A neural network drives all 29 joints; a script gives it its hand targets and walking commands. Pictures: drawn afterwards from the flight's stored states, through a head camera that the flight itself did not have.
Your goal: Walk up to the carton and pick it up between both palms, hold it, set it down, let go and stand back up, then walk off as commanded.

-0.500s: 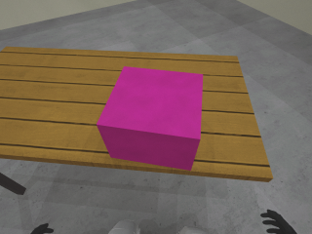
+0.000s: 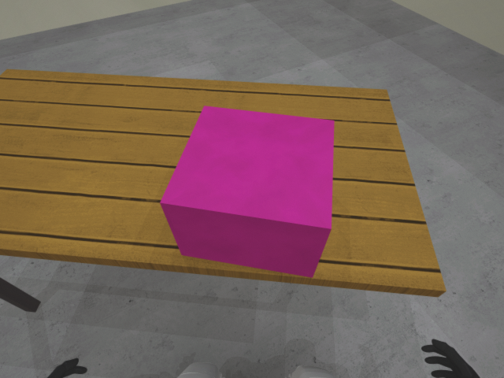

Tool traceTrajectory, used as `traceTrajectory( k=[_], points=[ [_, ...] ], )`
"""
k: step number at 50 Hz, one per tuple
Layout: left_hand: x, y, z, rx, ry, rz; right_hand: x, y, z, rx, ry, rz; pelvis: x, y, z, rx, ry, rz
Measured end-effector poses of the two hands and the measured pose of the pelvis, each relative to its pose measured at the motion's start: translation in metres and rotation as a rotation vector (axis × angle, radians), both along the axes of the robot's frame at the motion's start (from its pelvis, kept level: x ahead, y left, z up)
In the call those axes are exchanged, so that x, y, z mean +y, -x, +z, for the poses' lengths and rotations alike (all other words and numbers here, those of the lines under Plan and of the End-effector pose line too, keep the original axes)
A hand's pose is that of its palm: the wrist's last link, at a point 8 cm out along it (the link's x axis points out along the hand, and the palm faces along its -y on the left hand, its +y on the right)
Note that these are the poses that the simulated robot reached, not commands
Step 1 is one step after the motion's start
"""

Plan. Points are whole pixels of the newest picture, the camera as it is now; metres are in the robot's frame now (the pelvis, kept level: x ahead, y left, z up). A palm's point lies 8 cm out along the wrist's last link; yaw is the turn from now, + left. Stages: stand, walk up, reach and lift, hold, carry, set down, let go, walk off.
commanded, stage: walk up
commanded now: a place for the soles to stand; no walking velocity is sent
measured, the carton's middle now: (256, 188) +0.44 +0.02 -0.01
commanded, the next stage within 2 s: reach and lift in 1.72 s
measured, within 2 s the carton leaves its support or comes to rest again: neither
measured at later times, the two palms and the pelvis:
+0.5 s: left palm out of the picture +0.07 +0.27 -0.07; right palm out of the picture +0.06 -0.38 -0.08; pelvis -0.02 -0.05 +0.00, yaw -2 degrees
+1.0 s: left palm out of the picture +0.09 +0.27 -0.08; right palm out of the picture +0.09 -0.38 -0.08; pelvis -0.01 -0.05 -0.01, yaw -2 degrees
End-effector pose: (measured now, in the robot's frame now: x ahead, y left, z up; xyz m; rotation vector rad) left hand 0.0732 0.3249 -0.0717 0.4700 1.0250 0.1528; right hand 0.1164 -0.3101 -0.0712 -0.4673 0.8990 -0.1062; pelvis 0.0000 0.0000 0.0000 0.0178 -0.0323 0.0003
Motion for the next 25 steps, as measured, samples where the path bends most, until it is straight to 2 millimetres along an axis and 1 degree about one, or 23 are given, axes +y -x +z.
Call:
traceTrajectory(
  k=[2, 4, 8, 11, 14, 16, 20, 25],
  points=[
    [0.003, -0.002, -0.003, -0.004, 0.005, 0.004, 0.003, 0.001, 0.000, -0.002, 0.007, 0.000, 0.003, -0.001, -0.002, -0.008, -0.001, 0.002],
    [0.004, -0.004, -0.006, 0.006, 0.008, 0.012, 0.001, 0.006, 0.002, -0.006, 0.026, -0.014, 0.004, 0.000, -0.002, -0.015, 0.005, 0.000],
    [-0.001, -0.010, -0.007, 0.018, 0.003, 0.009, -0.014, 0.025, 0.006, 0.017, 0.069, -0.047, -0.005, 0.003, -0.001, -0.018, 0.012, -0.008],
    [-0.012, -0.009, -0.009, 0.029, 0.002, -0.006, -0.029, 0.037, 0.003, 0.035, 0.075, -0.058, -0.018, 0.007, -0.003, -0.009, 0.004, -0.018],
    [-0.028, -0.006, -0.014, 0.040, -0.011, -0.020, -0.045, 0.044, -0.009, 0.045, 0.065, -0.067, -0.034, 0.013, -0.011, -0.002, -0.007, -0.029],
    [-0.039, -0.004, -0.015, 0.038, -0.012, -0.026, -0.053, 0.048, -0.015, 0.053, 0.057, -0.077, -0.042, 0.016, -0.013, -0.025, -0.008, -0.036],
    [-0.051, -0.004, -0.005, 0.028, -0.012, -0.035, -0.062, 0.053, -0.013, 0.058, 0.045, -0.086, -0.050, 0.019, -0.007, -0.022, -0.013, -0.043],
    [-0.055, -0.001, -0.001, 0.030, -0.009, -0.040, -0.066, 0.061, -0.009, 0.084, 0.048, -0.086, -0.054, 0.022, -0.001, -0.006, -0.010, -0.040]
  ],
)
